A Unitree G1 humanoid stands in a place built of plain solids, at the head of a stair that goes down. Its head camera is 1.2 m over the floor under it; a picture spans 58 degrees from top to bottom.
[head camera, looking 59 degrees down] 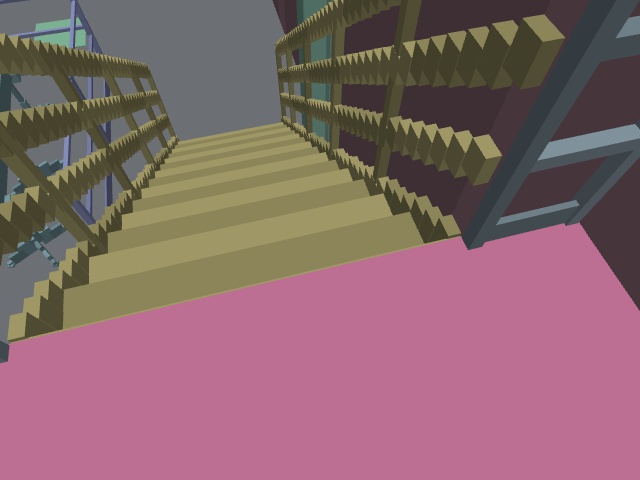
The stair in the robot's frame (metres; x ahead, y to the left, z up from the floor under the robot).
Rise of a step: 0.19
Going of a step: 0.24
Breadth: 1.38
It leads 15 degrees to the left of straight ahead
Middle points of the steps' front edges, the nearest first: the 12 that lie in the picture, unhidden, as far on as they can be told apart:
0.56 0.21 0.00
0.79 0.27 -0.18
1.03 0.33 -0.37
1.26 0.40 -0.55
1.49 0.46 -0.74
1.72 0.52 -0.93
1.96 0.58 -1.11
2.19 0.64 -1.30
2.42 0.70 -1.49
2.65 0.77 -1.67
2.89 0.83 -1.86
3.12 0.89 -2.05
